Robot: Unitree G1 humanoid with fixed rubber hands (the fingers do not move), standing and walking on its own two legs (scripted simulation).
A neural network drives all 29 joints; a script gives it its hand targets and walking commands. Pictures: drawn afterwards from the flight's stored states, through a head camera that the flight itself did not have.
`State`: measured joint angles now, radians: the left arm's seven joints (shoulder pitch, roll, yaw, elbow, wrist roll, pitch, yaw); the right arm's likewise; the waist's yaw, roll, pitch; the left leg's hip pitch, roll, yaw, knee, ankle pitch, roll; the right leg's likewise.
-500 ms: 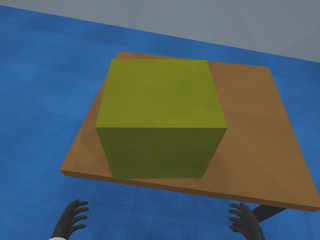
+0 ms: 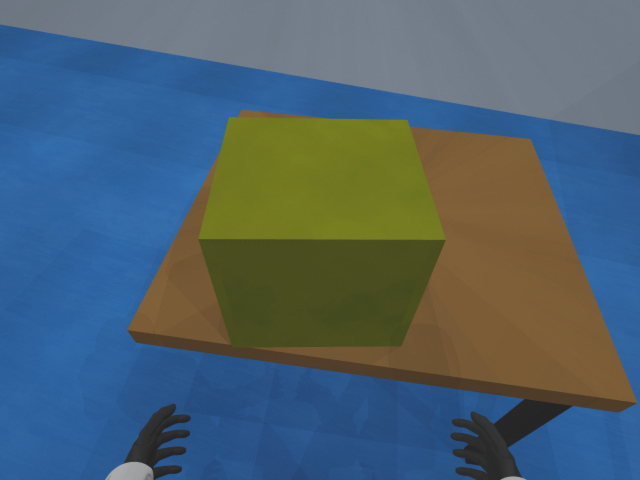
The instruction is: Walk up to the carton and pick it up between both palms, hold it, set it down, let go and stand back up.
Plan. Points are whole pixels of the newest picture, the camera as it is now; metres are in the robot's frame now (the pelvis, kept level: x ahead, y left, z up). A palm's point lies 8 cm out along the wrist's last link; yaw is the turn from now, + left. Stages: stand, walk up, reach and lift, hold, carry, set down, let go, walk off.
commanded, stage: set down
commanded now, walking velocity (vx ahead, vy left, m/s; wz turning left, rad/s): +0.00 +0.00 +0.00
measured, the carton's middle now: (318, 235) +0.48 +0.02 +0.00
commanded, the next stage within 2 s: let go in 0.84 s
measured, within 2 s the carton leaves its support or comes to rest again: neither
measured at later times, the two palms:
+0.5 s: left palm (148, 476) +0.15 +0.23 -0.10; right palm out of the picture +0.15 -0.22 -0.11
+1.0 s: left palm (146, 471) +0.15 +0.23 -0.09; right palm (502, 474) +0.16 -0.22 -0.10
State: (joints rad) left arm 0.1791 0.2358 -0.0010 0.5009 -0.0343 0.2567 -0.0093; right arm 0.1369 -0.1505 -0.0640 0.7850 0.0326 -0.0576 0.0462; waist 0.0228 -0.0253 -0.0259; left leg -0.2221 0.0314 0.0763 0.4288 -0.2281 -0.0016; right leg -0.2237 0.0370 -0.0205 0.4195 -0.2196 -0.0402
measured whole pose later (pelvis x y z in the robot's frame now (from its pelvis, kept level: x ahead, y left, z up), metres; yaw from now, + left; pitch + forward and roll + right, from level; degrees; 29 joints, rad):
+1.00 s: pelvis -0.01 +0.00 +0.00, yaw +1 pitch -1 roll +0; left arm 0.09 0.22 0.01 0.51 0.04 0.46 0.01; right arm -0.02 -0.15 -0.10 0.94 -0.02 0.01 0.05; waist 0.00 -0.04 0.04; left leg -0.19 0.02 0.07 0.40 -0.20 0.00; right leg -0.19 0.03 -0.03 0.39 -0.20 -0.04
